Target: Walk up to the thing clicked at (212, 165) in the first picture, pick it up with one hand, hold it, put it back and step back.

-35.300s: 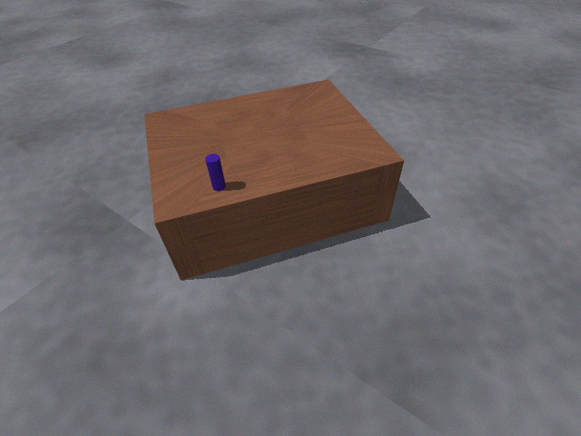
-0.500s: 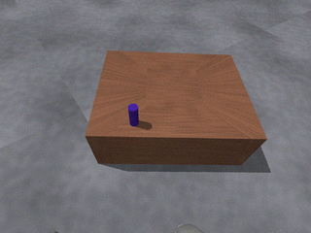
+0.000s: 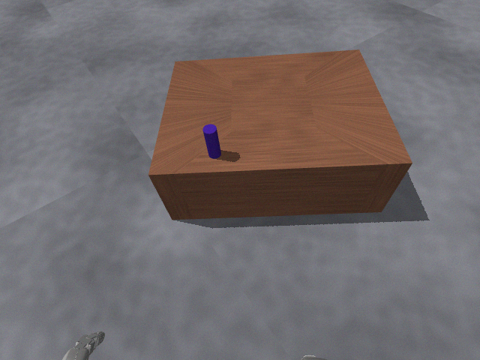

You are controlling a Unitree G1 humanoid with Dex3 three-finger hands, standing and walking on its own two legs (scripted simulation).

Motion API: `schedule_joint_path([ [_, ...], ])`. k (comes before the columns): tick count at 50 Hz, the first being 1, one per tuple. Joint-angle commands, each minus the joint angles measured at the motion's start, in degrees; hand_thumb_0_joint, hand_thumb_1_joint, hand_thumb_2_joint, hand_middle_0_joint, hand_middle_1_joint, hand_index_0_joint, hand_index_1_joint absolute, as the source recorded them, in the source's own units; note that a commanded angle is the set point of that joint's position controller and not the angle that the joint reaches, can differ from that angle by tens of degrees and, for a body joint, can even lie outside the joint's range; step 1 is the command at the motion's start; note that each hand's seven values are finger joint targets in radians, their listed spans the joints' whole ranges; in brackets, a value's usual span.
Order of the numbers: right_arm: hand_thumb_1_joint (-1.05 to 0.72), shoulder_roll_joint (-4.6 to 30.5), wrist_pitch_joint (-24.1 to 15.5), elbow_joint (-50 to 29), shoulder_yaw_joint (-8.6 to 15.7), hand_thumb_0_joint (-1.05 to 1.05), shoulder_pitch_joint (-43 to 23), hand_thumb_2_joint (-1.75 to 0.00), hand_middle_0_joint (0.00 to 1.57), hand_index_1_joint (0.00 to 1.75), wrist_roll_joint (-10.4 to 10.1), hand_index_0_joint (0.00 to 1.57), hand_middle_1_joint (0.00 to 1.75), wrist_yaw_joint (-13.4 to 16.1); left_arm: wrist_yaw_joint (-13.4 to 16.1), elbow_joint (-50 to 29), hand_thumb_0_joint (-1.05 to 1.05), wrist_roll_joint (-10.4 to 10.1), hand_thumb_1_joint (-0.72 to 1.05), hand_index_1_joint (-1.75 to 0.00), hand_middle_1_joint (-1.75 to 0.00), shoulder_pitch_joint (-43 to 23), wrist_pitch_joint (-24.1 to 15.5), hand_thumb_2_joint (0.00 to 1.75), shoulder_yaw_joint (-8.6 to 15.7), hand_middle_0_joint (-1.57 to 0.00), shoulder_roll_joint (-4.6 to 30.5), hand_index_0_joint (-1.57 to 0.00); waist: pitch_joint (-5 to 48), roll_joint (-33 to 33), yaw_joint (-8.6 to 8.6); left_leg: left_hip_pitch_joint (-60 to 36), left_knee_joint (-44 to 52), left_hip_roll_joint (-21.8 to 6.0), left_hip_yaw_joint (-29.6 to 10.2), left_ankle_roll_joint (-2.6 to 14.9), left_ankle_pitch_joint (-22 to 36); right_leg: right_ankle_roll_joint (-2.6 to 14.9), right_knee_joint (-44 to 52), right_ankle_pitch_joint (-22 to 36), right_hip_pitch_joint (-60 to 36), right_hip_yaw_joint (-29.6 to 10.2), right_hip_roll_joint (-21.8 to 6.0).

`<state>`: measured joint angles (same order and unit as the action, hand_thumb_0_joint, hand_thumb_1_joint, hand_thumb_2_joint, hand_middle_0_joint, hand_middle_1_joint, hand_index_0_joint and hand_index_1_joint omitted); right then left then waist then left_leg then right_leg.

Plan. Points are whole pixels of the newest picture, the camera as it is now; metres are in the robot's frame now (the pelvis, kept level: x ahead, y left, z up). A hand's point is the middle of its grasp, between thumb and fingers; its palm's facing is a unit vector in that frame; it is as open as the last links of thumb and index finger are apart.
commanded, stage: step back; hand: left
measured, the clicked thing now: (212, 142) +0.88 +0.16 -0.33
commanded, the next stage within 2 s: stand in 1.66 s
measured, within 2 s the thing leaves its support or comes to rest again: neither
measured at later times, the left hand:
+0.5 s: hand out of the picture -0.11 +0.23 -0.15, palm faces -0.05 -0.92 -0.39, open 7.4 cm
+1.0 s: hand out of the picture -0.23 +0.24 -0.14, palm faces +0.05 -0.93 -0.37, open 7.4 cm
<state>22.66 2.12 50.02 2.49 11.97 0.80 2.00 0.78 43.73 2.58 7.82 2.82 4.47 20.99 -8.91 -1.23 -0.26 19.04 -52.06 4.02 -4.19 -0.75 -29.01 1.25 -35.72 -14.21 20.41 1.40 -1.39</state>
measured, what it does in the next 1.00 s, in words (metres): walks backwards: left foot, then right foot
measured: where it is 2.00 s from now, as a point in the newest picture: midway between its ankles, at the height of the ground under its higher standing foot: outside the picture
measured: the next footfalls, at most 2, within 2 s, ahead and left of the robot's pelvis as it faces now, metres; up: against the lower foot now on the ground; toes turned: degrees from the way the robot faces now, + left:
left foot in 0.06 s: -0.01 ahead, +0.11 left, +0.00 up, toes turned +0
right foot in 0.42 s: -0.21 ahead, -0.16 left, +0.00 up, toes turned -1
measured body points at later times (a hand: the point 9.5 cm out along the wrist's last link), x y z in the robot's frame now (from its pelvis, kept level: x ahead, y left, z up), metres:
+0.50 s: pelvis -0.19 -0.03 -0.01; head -0.14 -0.05 +0.43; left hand -0.11 +0.28 -0.13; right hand -0.04 -0.36 -0.12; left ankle -0.07 +0.11 -0.71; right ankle -0.20 -0.15 -0.73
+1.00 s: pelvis -0.27 -0.04 +0.00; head -0.28 -0.03 +0.45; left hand -0.23 +0.29 -0.12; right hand -0.20 -0.34 -0.12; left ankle -0.28 +0.08 -0.73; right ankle -0.25 -0.16 -0.72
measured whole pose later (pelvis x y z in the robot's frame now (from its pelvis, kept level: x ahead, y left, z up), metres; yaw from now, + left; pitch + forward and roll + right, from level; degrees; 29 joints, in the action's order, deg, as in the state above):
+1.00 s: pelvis -0.27 -0.04 +0.00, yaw +2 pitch -3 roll +0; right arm 20.0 -0.1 56.1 2.4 13.7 2.9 -1.3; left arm -1.9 55.6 1.3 15.1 0.6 4.2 22.8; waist -1.9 1.1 0.6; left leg 10.9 -32.5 0.0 0.0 1.0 -18.9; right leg 0.7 -37.6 -22.0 15.7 1.1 -1.5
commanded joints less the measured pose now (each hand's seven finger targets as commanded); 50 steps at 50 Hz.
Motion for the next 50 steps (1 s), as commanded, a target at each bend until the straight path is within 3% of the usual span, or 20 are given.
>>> schedule_joint_path([
  [1, -0.90, 8.3, -2.4, -3.3, 3.1, 0.00, 4.1, -0.90, 0.20, 0.30, 0.6, 0.20, 0.30, 0.2, 1.0, -4.4, 0.00, -1.1, 0.90, -0.30, -0.30, 0.2, -0.1, 0.90, 3.4, -0.20, 13.6, -0.20, 14.6, 11.9, 0.86, -1.7, 26.9, -2.7, 3.9, 1.43, 11.4, 8.14, -1.7, 27.9, -18.6, -11.0, -11.2],
  [2, -0.90, 8.8, -2.5, -2.6, 3.5, 0.00, 5.1, -0.90, 0.20, 0.30, 0.8, 0.20, 0.30, 0.1, 0.7, -4.7, 0.00, -1.3, 0.90, -0.30, -0.30, -0.3, 0.4, 0.90, 3.0, -0.20, 13.0, -0.20, 14.5, 9.0, 0.65, -5.8, 30.8, -2.4, 3.8, 1.75, 20.5, 6.09, -3.0, 22.4, -14.2, -9.6, -9.3],
  [3, -0.90, 11.9, -2.5, -2.9, 4.5, 0.00, 4.9, -0.90, 0.20, 0.30, 1.5, 0.20, 0.30, 0.2, 0.4, -5.4, 0.00, -1.5, 0.90, -0.30, -0.30, 0.2, 0.7, 0.90, 2.4, -0.20, 11.2, -0.20, 14.8, 2.4, 0.98, -11.0, 30.4, -9.7, -6.8, 4.22, 27.3, 3.11, -7.3, 11.2, -4.7, -8.3, -5.9],
  [4, -0.90, 17.7, -2.3, -3.7, 5.4, 0.00, 2.0, -0.90, 0.20, 0.30, 1.7, 0.20, 0.30, 0.0, 0.4, -5.7, 0.00, -2.0, 0.90, -0.30, -0.30, 0.7, 0.6, 0.90, 1.9, -0.20, 9.1, -0.20, 13.3, -10.8, 1.58, -14.2, 31.8, -21.4, -21.9, 10.06, 36.0, 0.31, -16.9, -11.0, 7.8, -2.5, 4.0],
  [5, -0.90, 21.4, -2.2, -5.1, 5.9, 0.00, 0.1, -0.90, 0.20, 0.30, 1.6, 0.20, 0.30, -0.2, 1.1, -5.8, 0.00, -1.6, 0.90, -0.30, -0.30, -3.2, 0.8, 0.90, 3.0, -0.20, 11.7, -0.20, 11.4, -11.0, -1.49, -3.4, 32.1, -28.0, -26.4, 18.07, 37.2, -0.73, -26.6, -23.9, 5.1, -8.2, 5.0],
  [6, -0.90, 21.0, -2.7, -5.5, 6.1, 0.00, -3.1, -0.90, 0.20, 0.30, 1.6, 0.20, 0.30, 0.4, 1.2, -5.1, 0.00, -1.3, 0.90, -0.30, -0.30, -4.1, 0.8, 0.90, 3.4, -0.20, 13.3, -0.20, 8.4, -11.2, -1.01, 3.1, 33.5, -30.5, -28.7, 20.25, 35.5, -0.61, -34.6, -23.0, 3.0, -12.5, 3.2],
  [9, -0.90, 13.2, -2.6, -6.3, 3.6, 0.00, -7.1, -0.90, 0.20, 0.30, 1.9, 0.20, 0.30, 0.6, 0.4, -2.1, 0.00, -2.3, 0.90, -0.30, -0.30, 1.2, 0.8, 0.90, 3.3, -0.20, 12.0, -0.20, 9.1, -3.8, 2.91, -3.8, 27.3, -18.0, -8.3, 13.61, 43.8, -0.30, -39.4, -15.1, 6.7, -13.1, 7.1],
  [16, -0.90, 13.1, -1.2, -6.3, 3.9, 0.00, -2.0, -0.90, 0.20, 0.30, 1.3, 0.20, 0.30, 0.0, 0.3, -1.4, 0.00, -1.5, 0.90, -0.30, -0.30, 1.7, -0.9, 0.90, 2.1, -0.20, 10.7, -0.20, 12.1, -9.7, -0.92, -17.3, 22.5, -18.5, -6.8, 15.42, 44.1, -3.57, -13.5, -16.4, 5.5, -5.4, 2.4],
  [20, -0.90, 15.4, 0.6, -7.3, 4.2, 0.00, -5.8, -0.90, 0.20, 0.30, 0.8, 0.20, 0.30, -0.6, -0.1, 3.6, 0.00, -1.3, 0.90, -0.30, -0.30, 8.5, -1.6, 0.90, 2.5, -0.20, 10.7, -0.20, 17.4, -11.1, 1.59, -10.1, 18.2, -15.6, -3.7, 11.09, 34.7, -1.21, 11.3, -1.6, -9.9, 0.6, 3.1],
  [22, -0.90, 11.2, 0.6, -8.5, 2.8, 0.00, -6.8, -0.90, 0.20, 0.30, 0.1, 0.20, 0.30, -0.9, -0.2, 4.3, 0.00, -0.4, 0.90, -0.30, -0.30, 9.8, -1.7, 0.90, 4.2, -0.20, 15.9, -0.20, 14.7, 0.8, 2.08, 6.5, 10.8, -8.4, -1.0, 4.97, 16.3, 2.95, 11.9, -1.3, -14.2, -14.5, -4.5],
  [23, -0.90, 8.7, 0.3, -10.1, 2.4, 0.00, -8.0, -0.90, 0.20, 0.30, -0.1, 0.20, 0.30, -0.3, -0.3, 2.5, 0.00, -0.2, 0.90, -0.30, -0.30, 7.1, -1.4, 0.90, 5.5, -0.20, 21.1, -0.20, 10.5, 13.8, 3.29, 14.0, 0.3, 1.2, 1.3, 1.36, -2.4, 9.82, 16.6, -2.6, -7.5, -27.4, -16.3],
  [24, -0.90, 10.9, 0.7, -9.4, 3.9, 0.00, -9.4, -0.90, 0.20, 0.30, 0.2, 0.20, 0.30, 0.6, 0.0, 0.6, 0.00, 0.4, 0.90, -0.30, -0.30, 2.5, -1.5, 0.90, 5.7, -0.20, 24.6, -0.20, 6.7, 16.9, 5.35, 9.7, -11.7, -0.6, -4.2, -0.04, -7.2, 17.09, 21.2, -4.1, 6.9, -36.3, -24.9],
  [28, -0.90, 10.0, 0.3, -4.3, 3.0, 0.00, -2.3, -0.90, 0.20, 0.30, -0.4, 0.20, 0.30, -0.2, 0.7, -0.1, 0.00, 0.0, 0.90, -0.30, -0.30, -4.7, -2.5, 0.90, 3.6, -0.20, 14.7, -0.20, 6.4, 7.3, -1.12, 7.9, -17.7, 2.7, -4.3, 0.63, 2.8, 9.07, 10.9, 11.9, 1.1, -10.9, -10.5],
  [34, -0.90, 9.5, -1.9, -3.9, 2.7, 0.00, -4.4, -0.90, 0.20, 0.30, 1.0, 0.20, 0.30, -1.1, 0.3, 1.8, 0.00, 0.9, 0.90, -0.30, -0.30, 3.8, -3.1, 0.90, 4.4, -0.20, 15.9, -0.20, 9.7, 13.3, 5.05, 9.5, 9.4, -3.4, 1.5, -0.68, -2.3, 10.18, 13.1, -15.5, -16.0, -16.8, -12.5],
  [37, -0.90, 8.9, -3.0, 0.3, 3.3, 0.00, 1.8, -0.90, 0.20, 0.30, 1.2, 0.20, 0.30, -1.4, -0.4, 2.3, 0.00, 0.0, 0.90, -0.30, -0.30, 1.6, -2.3, 0.90, 3.6, -0.20, 16.7, -0.20, 10.1, 13.3, 1.55, -8.4, 31.8, -2.6, 4.7, 1.77, 4.8, 7.58, 10.2, -16.4, -6.1, -13.9, -11.6],
  [38, -0.90, 9.9, -3.2, 1.7, 4.1, 0.00, 2.8, -0.90, 0.20, 0.30, 1.6, 0.20, 0.30, -1.4, -0.5, 2.5, 0.00, 0.0, 0.90, -0.30, -0.30, 3.4, -2.1, 0.90, 2.5, -0.20, 13.9, -0.20, 9.8, 8.1, 1.49, -15.1, 33.8, -2.9, 1.0, 2.75, 7.4, 5.19, 5.4, -15.3, -0.2, -11.3, -9.2],
  [40, -0.90, 16.8, -3.6, 0.7, 5.0, 0.00, 0.4, -0.90, 0.20, 0.30, 2.1, 0.20, 0.30, -1.4, -0.5, 2.4, 0.00, -1.6, 0.90, -0.30, -0.30, 1.7, -2.6, 0.90, 1.2, -0.20, 9.6, -0.20, 6.5, -10.1, 0.44, -12.3, 41.8, -21.9, -29.0, 11.15, -19.8, -0.76, -9.8, -16.1, 14.9, 0.9, 1.0],
  [41, -0.90, 19.5, -3.6, 0.4, 5.2, 0.00, -2.5, -0.90, 0.20, 0.30, 1.6, 0.20, 0.30, -1.7, -0.4, 3.0, 0.00, -0.8, 0.90, -0.30, -0.30, -2.8, -2.9, 0.90, 2.9, -0.20, 15.0, -0.20, 0.5, -8.3, -0.95, 3.5, 43.8, -25.4, -31.4, 15.34, -26.3, -0.83, -14.6, -16.8, 8.2, -4.9, -2.8],
  [44, -0.90, 11.9, -4.4, -0.4, 2.9, 0.00, -7.0, -0.90, 0.20, 0.30, 2.2, 0.20, 0.30, -1.8, -1.9, 5.6, 0.00, -1.8, 0.90, -0.30, -0.30, 1.8, -3.5, 0.90, 2.3, -0.20, 12.6, -0.20, 0.1, -6.0, 2.42, 1.5, 38.7, -15.4, -12.3, 10.04, -7.3, -0.28, -9.8, -9.6, 1.8, -3.1, -1.1],
  [50, -0.90, 11.7, -2.2, 0.7, 3.8, 0.00, -5.3, -0.90, 0.20, 0.30, 1.5, 0.20, 0.30, -2.7, -1.1, 10.0, 0.00, -0.8, 0.90, -0.30, -0.30, 9.1, -5.2, 0.90, 2.6, -0.20, 11.4, -0.20, 5.0, -6.3, 3.47, 3.4, 26.9, -11.9, -4.7, 7.35, -9.9, 0.04, 10.7, -5.2, -14.3, 2.3, 2.9],
])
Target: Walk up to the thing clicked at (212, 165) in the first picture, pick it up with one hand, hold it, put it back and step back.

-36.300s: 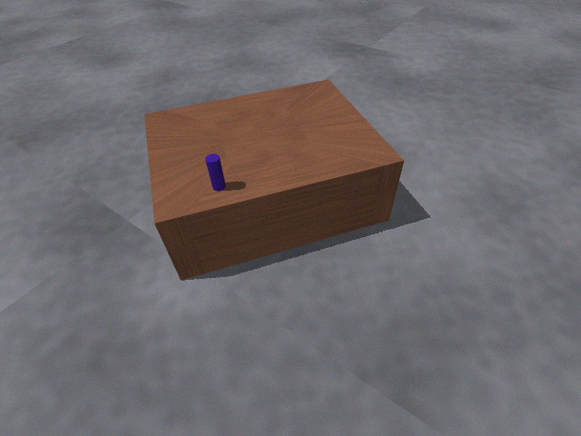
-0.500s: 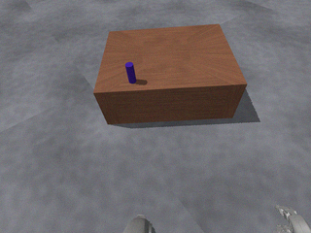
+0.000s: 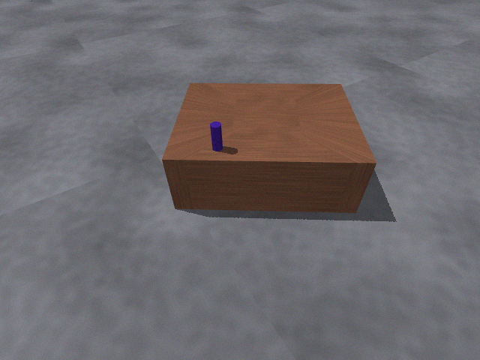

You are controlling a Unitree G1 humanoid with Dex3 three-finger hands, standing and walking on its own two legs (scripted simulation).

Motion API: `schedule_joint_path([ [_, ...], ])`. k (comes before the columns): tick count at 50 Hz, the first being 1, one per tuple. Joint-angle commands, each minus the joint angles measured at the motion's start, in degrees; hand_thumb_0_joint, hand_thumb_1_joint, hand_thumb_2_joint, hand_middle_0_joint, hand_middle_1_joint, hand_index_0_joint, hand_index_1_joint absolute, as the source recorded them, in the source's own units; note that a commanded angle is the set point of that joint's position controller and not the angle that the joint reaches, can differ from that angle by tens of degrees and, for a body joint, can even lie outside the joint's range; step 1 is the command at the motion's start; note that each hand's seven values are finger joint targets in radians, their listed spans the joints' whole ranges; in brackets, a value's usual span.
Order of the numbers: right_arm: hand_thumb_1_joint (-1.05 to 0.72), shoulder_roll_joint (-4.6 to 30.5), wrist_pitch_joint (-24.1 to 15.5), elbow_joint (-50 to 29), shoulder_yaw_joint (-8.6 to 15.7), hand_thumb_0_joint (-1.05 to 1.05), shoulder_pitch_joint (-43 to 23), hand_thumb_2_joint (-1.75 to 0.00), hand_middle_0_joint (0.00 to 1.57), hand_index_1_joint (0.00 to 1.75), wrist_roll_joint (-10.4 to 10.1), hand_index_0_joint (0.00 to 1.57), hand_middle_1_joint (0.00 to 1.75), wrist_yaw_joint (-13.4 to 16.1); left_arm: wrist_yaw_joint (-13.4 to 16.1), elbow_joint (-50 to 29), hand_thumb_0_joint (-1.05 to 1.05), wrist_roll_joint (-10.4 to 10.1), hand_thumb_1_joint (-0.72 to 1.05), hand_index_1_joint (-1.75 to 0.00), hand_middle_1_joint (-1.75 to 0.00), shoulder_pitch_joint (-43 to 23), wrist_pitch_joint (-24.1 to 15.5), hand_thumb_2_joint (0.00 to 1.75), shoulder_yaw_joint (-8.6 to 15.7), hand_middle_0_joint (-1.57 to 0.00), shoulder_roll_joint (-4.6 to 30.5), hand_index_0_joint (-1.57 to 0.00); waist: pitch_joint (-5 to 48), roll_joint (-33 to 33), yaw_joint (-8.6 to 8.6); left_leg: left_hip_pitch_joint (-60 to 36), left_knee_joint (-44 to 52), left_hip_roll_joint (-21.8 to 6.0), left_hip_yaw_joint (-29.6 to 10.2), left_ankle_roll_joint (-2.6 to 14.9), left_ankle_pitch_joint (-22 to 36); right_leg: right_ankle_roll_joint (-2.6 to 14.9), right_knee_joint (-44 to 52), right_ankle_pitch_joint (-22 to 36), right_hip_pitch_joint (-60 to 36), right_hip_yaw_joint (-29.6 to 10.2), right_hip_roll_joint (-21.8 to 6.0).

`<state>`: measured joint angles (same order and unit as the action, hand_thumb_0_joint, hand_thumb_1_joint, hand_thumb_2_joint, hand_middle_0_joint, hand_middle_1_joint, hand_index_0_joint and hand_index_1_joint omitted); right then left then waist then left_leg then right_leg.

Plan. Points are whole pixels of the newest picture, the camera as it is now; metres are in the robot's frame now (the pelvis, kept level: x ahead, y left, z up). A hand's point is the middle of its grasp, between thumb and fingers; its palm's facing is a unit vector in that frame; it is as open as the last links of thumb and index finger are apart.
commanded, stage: step back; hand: left
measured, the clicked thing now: (216, 136) +1.16 +0.17 -0.34
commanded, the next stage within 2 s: stand in 0.66 s
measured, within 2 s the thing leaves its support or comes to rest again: neither
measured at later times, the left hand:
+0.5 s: hand out of the picture +0.10 +0.32 -0.16, palm faces +0.02 -0.93 -0.37, open 7.4 cm
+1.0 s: hand out of the picture +0.16 +0.27 -0.14, palm faces -0.05 -0.94 -0.33, open 7.4 cm
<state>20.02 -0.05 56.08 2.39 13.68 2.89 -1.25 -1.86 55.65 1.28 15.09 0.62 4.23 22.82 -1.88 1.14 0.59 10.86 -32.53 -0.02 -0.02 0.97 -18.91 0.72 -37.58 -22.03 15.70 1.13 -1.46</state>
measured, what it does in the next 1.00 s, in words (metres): steps on the spot: left foot, then right foot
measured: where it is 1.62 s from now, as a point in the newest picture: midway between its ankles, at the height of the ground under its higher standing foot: outside the picture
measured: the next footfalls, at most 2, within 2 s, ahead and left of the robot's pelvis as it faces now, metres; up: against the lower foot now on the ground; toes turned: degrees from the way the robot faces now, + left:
left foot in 0.34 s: +0.13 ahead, +0.16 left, +0.00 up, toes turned +2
right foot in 0.62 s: +0.07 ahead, -0.10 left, +0.00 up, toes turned -2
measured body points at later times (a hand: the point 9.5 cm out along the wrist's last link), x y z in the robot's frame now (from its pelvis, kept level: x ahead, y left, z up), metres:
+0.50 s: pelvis +0.04 +0.04 -0.01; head +0.07 +0.06 +0.44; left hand +0.10 +0.37 -0.14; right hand +0.15 -0.25 -0.12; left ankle +0.09 +0.16 -0.73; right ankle +0.01 -0.11 -0.70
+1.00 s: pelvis +0.05 +0.03 +0.01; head +0.05 +0.03 +0.46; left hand +0.16 +0.32 -0.11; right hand +0.13 -0.27 -0.12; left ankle +0.09 +0.16 -0.73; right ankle +0.03 -0.10 -0.73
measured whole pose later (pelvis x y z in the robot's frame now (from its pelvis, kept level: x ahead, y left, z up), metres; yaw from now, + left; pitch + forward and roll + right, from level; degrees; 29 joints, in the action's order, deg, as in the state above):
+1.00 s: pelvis +0.05 +0.03 +0.01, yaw -1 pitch -4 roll +0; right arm 19.7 -0.9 64.0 0.5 4.9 0.5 -0.7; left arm -0.5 62.5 0.2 4.8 -1.1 0.0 19.8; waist -3.4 0.2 -1.0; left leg 10.1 -22.8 -2.2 2.7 -0.8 -9.2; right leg -1.4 -22.8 -14.6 4.7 0.1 -1.6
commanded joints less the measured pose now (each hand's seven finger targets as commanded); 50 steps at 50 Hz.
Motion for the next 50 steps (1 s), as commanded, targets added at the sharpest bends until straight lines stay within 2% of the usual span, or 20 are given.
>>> schedule_joint_path([
  [1, -0.90, 12.0, 0.2, -5.5, 3.2, 0.00, -4.6, -0.90, 0.20, 0.30, -0.9, 0.20, 0.30, 0.6, 2.1, -1.1, 0.00, 0.9, 0.90, -0.30, -0.30, 3.2, -3.5, 0.90, 3.3, -0.20, 10.9, -0.20, -1.4, -3.5, 2.73, 16.0, 0.5, -5.5, -6.8, 4.21, -19.1, 1.14, 14.2, 0.6, -14.6, -2.1, 1.9],
  [3, -0.90, 9.3, 0.0, -7.5, 2.5, 0.00, -5.7, -0.90, 0.20, 0.30, -0.7, 0.20, 0.30, 0.8, 2.7, -2.3, 0.00, 1.8, 0.90, -0.30, -0.30, 4.6, -4.3, 0.90, 5.2, -0.20, 17.7, -0.20, -3.0, 7.7, 4.18, 29.8, -21.9, 2.6, -3.5, 0.54, -14.1, 9.80, 27.8, -23.5, -14.5, -34.9, -19.1],
  [4, -0.90, 13.3, -0.3, -7.0, 3.7, 0.00, -6.3, -0.90, 0.20, 0.30, -0.5, 0.20, 0.30, 1.1, 2.7, -3.7, 0.00, 1.5, 0.90, -0.30, -0.30, 0.4, -4.5, 0.90, 5.2, -0.20, 19.1, -0.20, -7.0, 2.8, 3.36, 26.1, -23.4, -0.6, -8.5, 0.14, -13.3, 14.19, 28.5, -25.7, -4.5, -38.7, -23.5],
  [5, -0.90, 14.5, -0.7, -6.3, 4.2, 0.00, -4.8, -0.90, 0.20, 0.30, -0.8, 0.20, 0.30, 0.9, 2.7, -4.3, 0.00, 1.1, 0.90, -0.30, -0.30, -2.1, -4.7, 0.90, 5.1, -0.20, 18.4, -0.20, -8.3, 2.6, 1.93, 24.6, -23.6, -2.3, -9.5, 0.30, -10.8, 14.98, 26.9, -22.0, -3.0, -36.1, -22.8],
  [8, -0.90, 12.8, -1.3, -4.8, 4.0, 0.00, -3.1, -0.90, 0.20, 0.30, -1.1, 0.20, 0.30, 0.4, 2.7, -3.9, 0.00, 0.6, 0.90, -0.30, -0.30, -2.0, -5.6, 0.90, 3.8, -0.20, 14.6, -0.20, -4.6, 2.4, 0.89, 20.6, -21.4, -2.0, -8.4, -0.47, -5.2, 10.55, 23.3, -2.6, -5.3, -19.8, -15.3],
  [13, -0.90, 10.8, -1.1, -4.4, 3.5, 0.00, -2.3, -0.90, 0.20, 0.30, -1.4, 0.20, 0.30, 0.0, 2.5, -5.0, 0.00, 0.6, 0.90, -0.30, -0.30, -6.1, -4.9, 0.90, 2.7, -0.20, 14.0, -0.20, -0.6, 8.0, 0.17, 7.9, -6.6, -2.0, -0.4, -1.71, -2.8, 8.72, 16.4, 13.6, -0.1, -7.9, -12.2],
  [16, -0.90, 10.3, -1.8, -2.9, 3.6, 0.00, -1.8, -0.90, 0.20, 0.30, -1.4, 0.20, 0.30, 1.0, 2.4, -4.7, 0.00, -0.4, 0.90, -0.30, -0.30, -4.3, -3.3, 0.90, 1.3, -0.20, 12.2, -0.20, 2.0, 5.2, -0.77, -1.7, 4.7, 1.4, 3.0, -0.71, 10.9, 5.27, 3.9, 26.2, 1.2, -2.9, -8.1],
  [17, -0.90, 11.4, -1.9, -2.7, 3.9, 0.00, -0.8, -0.90, 0.20, 0.30, -1.2, 0.20, 0.30, 1.4, 2.4, -4.6, 0.00, -0.4, 0.90, -0.30, -0.30, -3.3, -2.9, 0.90, 0.8, -0.20, 10.9, -0.20, 3.2, 3.0, -1.16, -4.8, 4.7, -0.1, 1.1, 0.48, 14.1, 4.02, 0.1, 25.4, 2.7, -2.0, -6.9],
  [18, -0.90, 14.0, -2.2, -2.4, 4.4, 0.00, 0.1, -0.90, 0.20, 0.30, -0.9, 0.20, 0.30, 1.8, 2.4, -4.7, 0.00, -0.6, 0.90, -0.30, -0.30, -1.8, -2.5, 0.90, 0.3, -0.20, 8.9, -0.20, 5.3, -3.8, -1.09, -6.6, 6.4, -6.9, -6.7, 2.61, 15.7, 2.58, -5.3, 18.9, 4.8, -1.0, -4.1],
  [19, -0.90, 17.0, -2.4, -3.8, 4.3, 0.00, -2.6, -0.90, 0.20, 0.30, -0.8, 0.20, 0.30, 2.1, 2.5, -4.5, 0.00, -1.5, 0.90, -0.30, -0.30, -1.8, -1.6, 0.90, -0.1, -0.20, 7.4, -0.20, 5.2, -10.7, -0.37, -0.8, 13.0, -16.8, -22.5, 7.64, 8.7, 0.32, -9.6, 1.1, 6.4, 0.3, 1.3],
  [20, -0.90, 19.8, -2.2, -4.1, 4.8, 0.00, -4.6, -0.90, 0.20, 0.30, -1.2, 0.20, 0.30, 2.0, 3.0, -3.3, 0.00, -1.3, 0.90, -0.30, -0.30, -2.6, -0.7, 0.90, 1.0, -0.20, 11.0, -0.20, 3.8, -10.6, -1.05, 6.2, 15.9, -21.0, -27.0, 12.66, 0.9, 0.43, -14.0, -11.7, 3.1, -3.3, 0.0],
  [21, -0.90, 19.3, -2.0, -3.8, 4.9, 0.00, -6.5, -0.90, 0.20, 0.30, -0.9, 0.20, 0.30, 2.1, 2.9, -2.7, 0.00, -1.1, 0.90, -0.30, -0.30, -3.4, -0.4, 0.90, 0.9, -0.20, 11.7, -0.20, 0.7, -8.5, -0.36, 9.2, 16.8, -20.1, -26.1, 12.70, -3.7, 0.58, -15.6, -11.2, 2.7, -4.8, -0.9],
  [27, -0.90, 16.2, -2.4, -3.5, 3.7, 0.00, -8.2, -0.90, 0.20, 0.30, -0.8, 0.20, 0.30, 2.5, 2.5, -0.9, 0.00, -0.8, 0.90, -0.30, -0.30, -1.5, -1.1, 0.90, 1.0, -0.20, 9.2, -0.20, 4.0, -11.5, 0.32, 1.7, 8.9, -14.8, -13.5, 8.44, 17.2, 0.09, -2.9, -5.0, 2.3, -2.1, -0.9],
  [31, -0.90, 13.8, -1.5, -3.4, 2.7, 0.00, -10.4, -0.90, 0.20, 0.30, -2.2, 0.20, 0.30, 2.6, 3.2, 0.5, 0.00, 0.2, 0.90, -0.30, -0.30, -1.1, -2.1, 0.90, 1.7, -0.20, 10.1, -0.20, 8.1, -7.4, 1.78, 3.6, 0.1, -11.7, -6.9, 4.35, 28.2, 1.03, 12.5, 13.0, -9.6, -2.1, -0.8],
  [32, -0.90, 12.1, -1.6, -4.1, 2.2, 0.00, -11.2, -0.90, 0.20, 0.30, -2.7, 0.20, 0.30, 2.5, 3.4, 0.6, 0.00, 0.5, 0.90, -0.30, -0.30, -0.4, -2.5, 0.90, 2.2, -0.20, 12.4, -0.20, 9.2, -1.9, 1.95, 7.1, -4.3, -9.0, -4.7, 2.47, 24.9, 2.52, 11.8, 20.6, -12.4, -8.2, -4.5],
  [33, -0.90, 8.8, -1.5, -3.4, 1.3, 0.00, -8.5, -0.90, 0.20, 0.30, -3.6, 0.20, 0.30, 2.1, 3.2, -0.1, 0.00, 0.0, 0.90, -0.30, -0.30, -4.9, -3.5, 0.90, 0.6, -0.20, 14.4, -0.20, 7.6, 2.7, -1.30, 8.9, -2.9, -3.3, -2.3, -0.21, 12.4, 4.87, 16.0, 24.2, -10.7, -17.9, -13.3],
  [34, -0.90, 9.1, -1.4, -1.9, 1.1, 0.00, -8.2, -0.90, 0.20, 0.30, -3.5, 0.20, 0.30, 2.1, 2.8, 0.7, 0.00, -0.5, 0.90, -0.30, -0.30, -8.1, -3.5, 0.90, 0.6, -0.20, 15.1, -0.20, 6.9, 4.2, -2.18, 1.7, 1.8, -3.9, -2.0, 0.35, 3.9, 6.82, 14.7, 21.7, -4.2, -16.2, -14.0],
  [36, -0.90, 12.0, -2.3, 0.4, 1.4, 0.00, -9.6, -0.90, 0.20, 0.30, -2.8, 0.20, 0.30, 1.5, 2.1, 0.5, 0.00, -1.1, 0.90, -0.30, -0.30, -10.8, -3.3, 0.90, -0.6, -0.20, 10.5, -0.20, 6.7, 1.2, -1.47, -4.9, 6.1, -6.8, -4.5, 1.21, 17.5, 2.09, 12.8, 20.9, -3.3, -8.3, -6.9],
  [38, -0.90, 12.1, -2.5, 0.9, 1.5, 0.00, -12.1, -0.90, 0.20, 0.30, -2.3, 0.20, 0.30, 1.0, 2.5, 1.3, 0.00, -1.4, 0.90, -0.30, -0.30, -9.9, -3.3, 0.90, -1.5, -0.20, 9.4, -0.20, 5.7, 1.3, -0.20, -4.4, 5.4, -7.6, -4.3, 1.48, 24.4, 0.22, 14.7, 23.2, -5.5, -5.6, -5.4],
  [50, -0.90, 11.7, -2.1, 5.2, 0.5, 0.00, -11.9, -0.90, 0.20, 0.30, -2.5, 0.20, 0.30, 1.0, 2.2, 4.8, 0.00, -1.1, 0.90, -0.30, -0.30, -12.2, -2.9, 0.90, -1.5, -0.20, 10.0, -0.20, 2.3, -1.5, -0.84, -3.7, 15.0, -7.6, -3.7, -0.39, 14.6, 0.17, 21.0, 14.8, -8.7, -6.1, -6.1],
])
